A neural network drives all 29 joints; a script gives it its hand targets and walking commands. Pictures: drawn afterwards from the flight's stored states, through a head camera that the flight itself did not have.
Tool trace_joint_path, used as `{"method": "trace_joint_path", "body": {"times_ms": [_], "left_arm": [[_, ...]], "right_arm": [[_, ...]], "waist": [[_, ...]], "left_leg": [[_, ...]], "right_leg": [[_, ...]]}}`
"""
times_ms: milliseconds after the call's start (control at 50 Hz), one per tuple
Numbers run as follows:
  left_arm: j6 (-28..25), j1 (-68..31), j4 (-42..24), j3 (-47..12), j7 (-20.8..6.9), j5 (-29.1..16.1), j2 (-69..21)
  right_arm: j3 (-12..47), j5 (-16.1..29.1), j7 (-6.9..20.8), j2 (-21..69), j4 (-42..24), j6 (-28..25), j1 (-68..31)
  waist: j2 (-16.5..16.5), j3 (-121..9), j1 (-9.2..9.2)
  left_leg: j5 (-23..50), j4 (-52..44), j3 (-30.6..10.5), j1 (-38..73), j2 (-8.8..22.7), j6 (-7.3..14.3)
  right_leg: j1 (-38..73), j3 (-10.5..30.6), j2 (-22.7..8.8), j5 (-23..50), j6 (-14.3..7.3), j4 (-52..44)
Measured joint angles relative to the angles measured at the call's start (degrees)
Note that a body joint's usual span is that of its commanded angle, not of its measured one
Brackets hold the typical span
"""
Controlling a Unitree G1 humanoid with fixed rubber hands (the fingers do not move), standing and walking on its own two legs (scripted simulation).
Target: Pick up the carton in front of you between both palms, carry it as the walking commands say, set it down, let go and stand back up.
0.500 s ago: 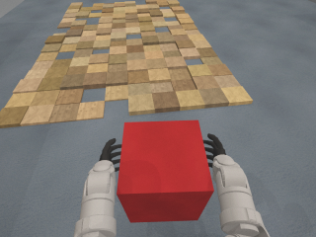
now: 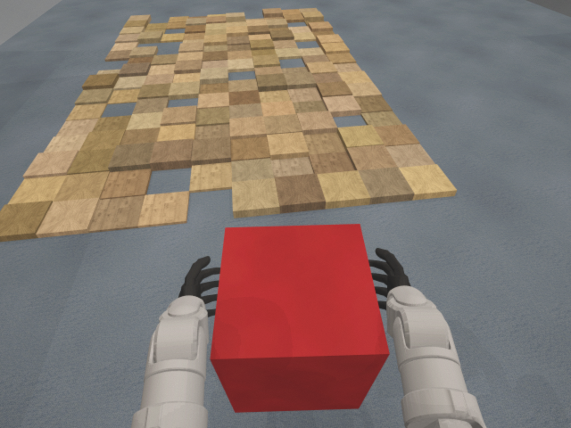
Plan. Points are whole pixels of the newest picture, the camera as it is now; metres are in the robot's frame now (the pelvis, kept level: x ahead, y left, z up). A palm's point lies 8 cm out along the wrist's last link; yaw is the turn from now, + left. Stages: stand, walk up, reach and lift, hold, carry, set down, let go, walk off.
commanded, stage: reach and lift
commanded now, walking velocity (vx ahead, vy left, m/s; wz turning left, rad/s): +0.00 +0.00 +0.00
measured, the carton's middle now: (294, 322) +0.30 +0.00 -0.04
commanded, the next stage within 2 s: hold in 0.14 s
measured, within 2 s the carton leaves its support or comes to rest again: neither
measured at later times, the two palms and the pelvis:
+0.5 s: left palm (189, 305) +0.28 +0.15 +0.05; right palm (403, 297) +0.28 -0.15 +0.05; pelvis -0.01 +0.00 +0.00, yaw +0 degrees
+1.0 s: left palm (190, 302) +0.28 +0.15 +0.05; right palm (403, 293) +0.28 -0.15 +0.05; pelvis -0.01 +0.00 +0.00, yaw +0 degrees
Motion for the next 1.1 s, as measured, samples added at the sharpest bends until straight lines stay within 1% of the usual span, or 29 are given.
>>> {"method": "trace_joint_path", "body": {"times_ms": [160, 300, 440, 700, 1100], "left_arm": [[1.16, 0.27, -1.18, -0.45, 0.00, -0.17, 0.06], [3.58, 1.30, -4.90, -1.87, 0.31, -1.22, 0.29], [5.02, -0.61, -3.10, -0.44, -0.38, 0.15, -0.14], [4.36, -2.44, -2.05, 1.15, -0.64, 0.85, -0.60], [4.98, -0.39, -3.83, -0.65, -0.50, 0.28, -0.09]], "right_arm": [[0.46, 0.24, -0.04, -0.06, -1.22, 1.24, 0.28], [1.86, 1.24, -0.26, -0.31, -5.08, 3.81, 1.32], [0.33, -0.10, 0.38, 0.08, -3.38, 5.12, -0.37], [-1.28, -0.93, 0.69, 0.56, -2.29, 4.44, -2.23], [0.79, -0.12, 0.35, 0.04, -4.02, 5.13, -0.18]], "waist": [[0.03, 0.10, 0.03], [0.04, -0.13, -0.23], [0.02, 0.57, -0.24], [0.06, 1.19, -0.17], [0.06, 0.96, -0.10]], "left_leg": [[0.17, -0.42, -0.09, 0.78, 0.08, -0.04], [0.78, -1.67, -0.18, 2.46, 0.16, -0.05], [0.83, -1.16, 0.01, 2.90, 0.13, -0.02], [0.77, -0.18, 0.19, 2.09, 0.06, -0.02], [0.79, -1.66, 0.31, 3.38, 0.31, -0.03]], "right_leg": [[0.81, -0.18, 0.01, 0.15, -0.08, -0.43], [2.56, -0.29, -0.08, 0.80, -0.10, -1.78], [2.94, -0.25, -0.05, 0.86, -0.06, -1.23], [2.13, -0.35, -0.05, 0.81, 0.02, -0.27], [3.41, -0.53, -0.06, 0.88, -0.19, -1.75]]}}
